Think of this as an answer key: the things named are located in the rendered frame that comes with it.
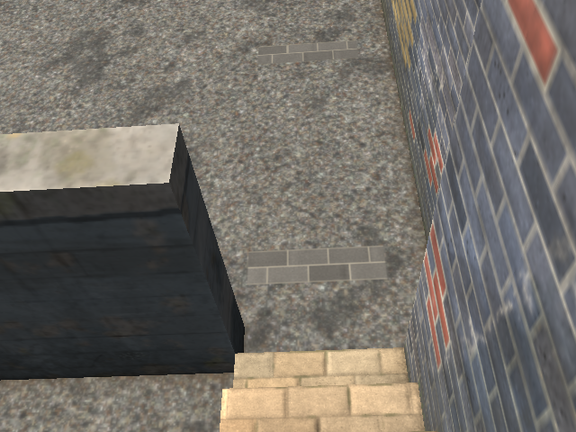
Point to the stairs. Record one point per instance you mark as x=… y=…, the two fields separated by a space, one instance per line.
x=348 y=390

